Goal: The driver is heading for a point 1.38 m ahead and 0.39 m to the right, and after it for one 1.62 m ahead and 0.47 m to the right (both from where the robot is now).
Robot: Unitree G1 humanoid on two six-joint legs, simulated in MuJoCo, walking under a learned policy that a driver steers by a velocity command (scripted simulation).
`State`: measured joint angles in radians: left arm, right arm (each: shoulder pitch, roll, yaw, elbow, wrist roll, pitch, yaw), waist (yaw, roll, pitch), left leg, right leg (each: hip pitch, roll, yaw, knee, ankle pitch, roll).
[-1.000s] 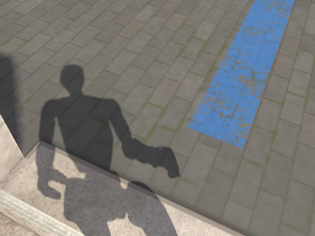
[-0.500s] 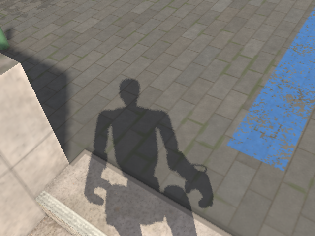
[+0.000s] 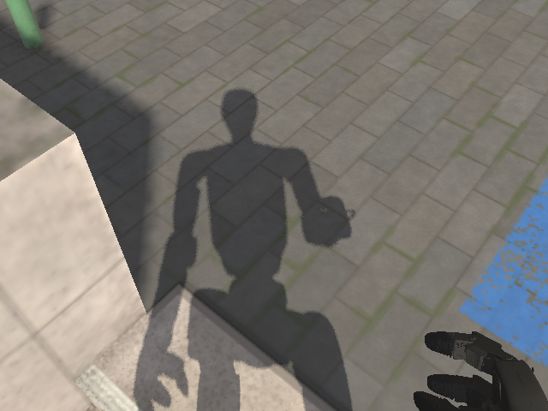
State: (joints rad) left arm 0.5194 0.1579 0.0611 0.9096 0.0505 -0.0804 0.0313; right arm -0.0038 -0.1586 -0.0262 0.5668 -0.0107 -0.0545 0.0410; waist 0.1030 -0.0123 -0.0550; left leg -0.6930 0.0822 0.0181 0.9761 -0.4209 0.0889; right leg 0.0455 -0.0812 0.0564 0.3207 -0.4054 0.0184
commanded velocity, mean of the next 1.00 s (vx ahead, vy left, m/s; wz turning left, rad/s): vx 0.38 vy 0.00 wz -0.52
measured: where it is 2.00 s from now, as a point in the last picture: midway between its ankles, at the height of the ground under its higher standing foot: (371, 245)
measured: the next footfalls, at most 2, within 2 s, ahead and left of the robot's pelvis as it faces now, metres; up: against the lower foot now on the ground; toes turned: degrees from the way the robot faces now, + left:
left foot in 0.02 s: +0.08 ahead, +0.16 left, +0.00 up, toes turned +4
right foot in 0.40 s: +0.39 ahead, +0.02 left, +0.15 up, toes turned -9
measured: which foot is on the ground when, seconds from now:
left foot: up 0.00-0.00, down 0.02-0.38, up 0.40-0.80, down 0.82-1.00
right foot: down 0.00-0.02, up 0.04-0.38, down 0.40-0.80, up 0.82-1.00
